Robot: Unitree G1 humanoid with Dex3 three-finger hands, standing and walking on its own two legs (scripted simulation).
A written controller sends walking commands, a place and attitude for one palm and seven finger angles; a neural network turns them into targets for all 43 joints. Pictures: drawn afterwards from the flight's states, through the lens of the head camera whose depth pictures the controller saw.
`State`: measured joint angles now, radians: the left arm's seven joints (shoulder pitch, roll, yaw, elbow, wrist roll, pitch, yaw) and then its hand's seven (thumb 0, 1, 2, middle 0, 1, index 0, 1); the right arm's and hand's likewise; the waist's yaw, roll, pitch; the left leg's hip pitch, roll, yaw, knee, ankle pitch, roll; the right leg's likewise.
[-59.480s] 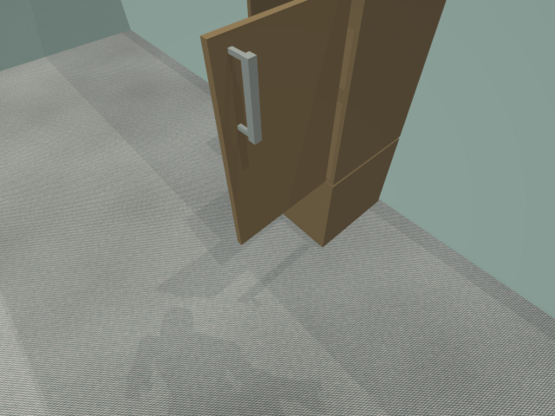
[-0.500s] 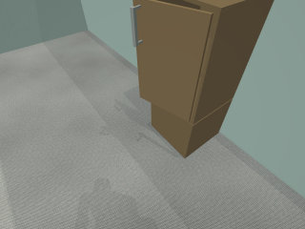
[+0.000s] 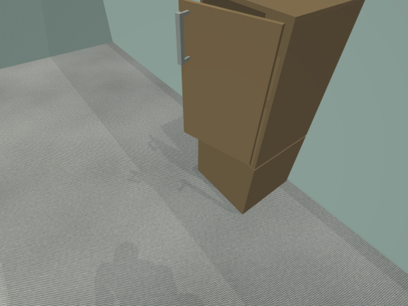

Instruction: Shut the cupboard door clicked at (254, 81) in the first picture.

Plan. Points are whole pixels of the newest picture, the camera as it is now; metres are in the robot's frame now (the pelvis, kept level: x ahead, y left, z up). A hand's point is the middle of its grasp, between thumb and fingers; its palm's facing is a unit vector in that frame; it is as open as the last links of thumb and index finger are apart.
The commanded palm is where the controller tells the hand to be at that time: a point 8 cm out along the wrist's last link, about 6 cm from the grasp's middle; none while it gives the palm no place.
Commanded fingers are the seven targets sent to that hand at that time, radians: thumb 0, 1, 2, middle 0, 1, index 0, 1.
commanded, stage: look to check the result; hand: left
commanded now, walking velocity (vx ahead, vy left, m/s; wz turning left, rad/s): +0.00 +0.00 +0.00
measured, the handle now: (183, 38) +0.93 +0.12 +0.13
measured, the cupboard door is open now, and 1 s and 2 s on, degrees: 16 16 16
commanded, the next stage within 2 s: walk to a spot facing it in 0.54 s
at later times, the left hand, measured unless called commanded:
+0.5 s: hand out of the picture -0.03 +0.17 -0.18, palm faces +0.01 -0.98 -0.18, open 7.4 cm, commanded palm none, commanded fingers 0.00 0.90 0.90 -0.20 -0.30 -0.20 -0.30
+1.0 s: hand out of the picture +0.00 +0.19 -0.20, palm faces +0.16 -0.97 -0.21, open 7.4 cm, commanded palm none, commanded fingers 0.00 0.90 0.90 -0.20 -0.30 -0.20 -0.30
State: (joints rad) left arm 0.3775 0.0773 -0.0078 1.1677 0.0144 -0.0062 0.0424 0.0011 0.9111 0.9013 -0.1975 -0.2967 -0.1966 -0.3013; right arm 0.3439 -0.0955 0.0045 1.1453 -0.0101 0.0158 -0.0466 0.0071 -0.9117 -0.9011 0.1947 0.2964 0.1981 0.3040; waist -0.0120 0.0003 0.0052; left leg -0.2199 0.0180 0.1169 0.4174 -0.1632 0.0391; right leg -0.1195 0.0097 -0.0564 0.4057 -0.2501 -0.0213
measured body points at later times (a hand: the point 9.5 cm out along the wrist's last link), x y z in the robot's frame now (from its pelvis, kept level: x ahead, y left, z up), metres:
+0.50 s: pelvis +0.00 +0.01 +0.00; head +0.00 +0.00 +0.45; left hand -0.03 +0.22 -0.16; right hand -0.03 -0.20 -0.16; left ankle +0.04 +0.09 -0.74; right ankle -0.02 -0.11 -0.74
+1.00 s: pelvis +0.00 +0.01 -0.02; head +0.03 +0.02 +0.43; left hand -0.01 +0.24 -0.18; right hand +0.02 -0.22 -0.17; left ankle +0.03 +0.10 -0.74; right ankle -0.02 -0.10 -0.74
